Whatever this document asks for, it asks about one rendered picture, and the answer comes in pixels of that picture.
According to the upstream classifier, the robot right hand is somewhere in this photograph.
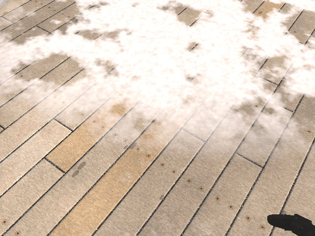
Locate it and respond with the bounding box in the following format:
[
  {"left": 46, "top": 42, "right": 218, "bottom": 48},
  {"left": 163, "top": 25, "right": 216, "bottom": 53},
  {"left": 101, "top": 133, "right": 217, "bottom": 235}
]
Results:
[{"left": 267, "top": 213, "right": 315, "bottom": 236}]

